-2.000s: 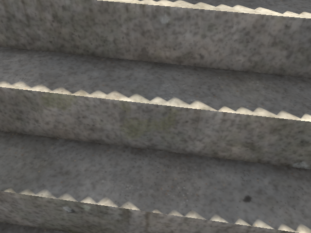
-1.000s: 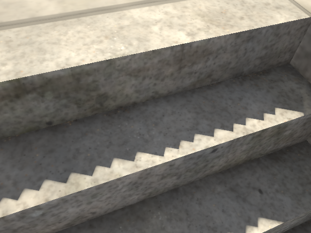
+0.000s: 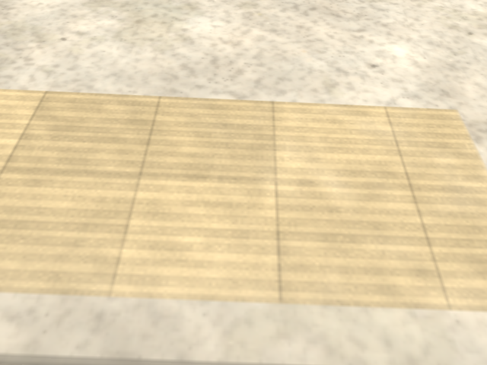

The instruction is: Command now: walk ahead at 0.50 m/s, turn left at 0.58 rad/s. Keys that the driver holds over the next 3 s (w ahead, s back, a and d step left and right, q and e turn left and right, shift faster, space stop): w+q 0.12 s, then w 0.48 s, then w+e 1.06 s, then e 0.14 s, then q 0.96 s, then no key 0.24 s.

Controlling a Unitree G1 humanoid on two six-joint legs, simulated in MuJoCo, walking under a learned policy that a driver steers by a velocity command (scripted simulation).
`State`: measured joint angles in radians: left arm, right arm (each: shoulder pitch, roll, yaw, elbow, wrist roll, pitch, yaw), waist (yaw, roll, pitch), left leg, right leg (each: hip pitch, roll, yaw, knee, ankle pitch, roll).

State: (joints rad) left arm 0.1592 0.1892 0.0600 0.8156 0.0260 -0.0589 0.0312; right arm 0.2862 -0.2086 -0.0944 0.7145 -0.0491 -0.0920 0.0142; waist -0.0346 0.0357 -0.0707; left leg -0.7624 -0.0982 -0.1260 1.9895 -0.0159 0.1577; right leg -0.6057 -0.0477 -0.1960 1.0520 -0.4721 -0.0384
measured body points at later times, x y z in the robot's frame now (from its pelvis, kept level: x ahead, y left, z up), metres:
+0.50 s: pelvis +0.28 +0.12 +0.21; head +0.29 +0.11 +0.66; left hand +0.37 +0.38 +0.12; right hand +0.38 -0.12 +0.07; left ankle +0.31 +0.17 -0.46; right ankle +0.20 -0.04 -0.26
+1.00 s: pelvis +0.57 +0.14 +0.26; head +0.59 +0.16 +0.71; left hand +0.71 +0.40 +0.15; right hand +0.58 -0.11 +0.14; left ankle +0.37 +0.21 -0.35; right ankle +0.62 +0.11 -0.46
